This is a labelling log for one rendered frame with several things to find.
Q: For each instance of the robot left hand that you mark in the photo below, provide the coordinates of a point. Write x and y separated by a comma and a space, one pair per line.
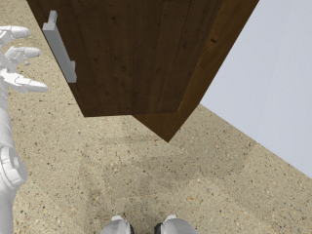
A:
13, 57

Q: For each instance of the handle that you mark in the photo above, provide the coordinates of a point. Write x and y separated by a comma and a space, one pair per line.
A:
53, 37

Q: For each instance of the robot left upper arm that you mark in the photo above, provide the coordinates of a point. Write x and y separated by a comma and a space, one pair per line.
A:
13, 174

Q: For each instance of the robot left thigh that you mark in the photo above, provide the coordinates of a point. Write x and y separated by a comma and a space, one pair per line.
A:
117, 226

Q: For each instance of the robot left forearm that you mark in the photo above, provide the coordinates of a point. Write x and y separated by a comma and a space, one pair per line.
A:
5, 120

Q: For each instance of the cupboard door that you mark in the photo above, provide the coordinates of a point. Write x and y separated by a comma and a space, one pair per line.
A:
132, 57

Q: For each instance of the right robot shin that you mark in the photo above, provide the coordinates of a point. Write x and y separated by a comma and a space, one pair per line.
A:
170, 217

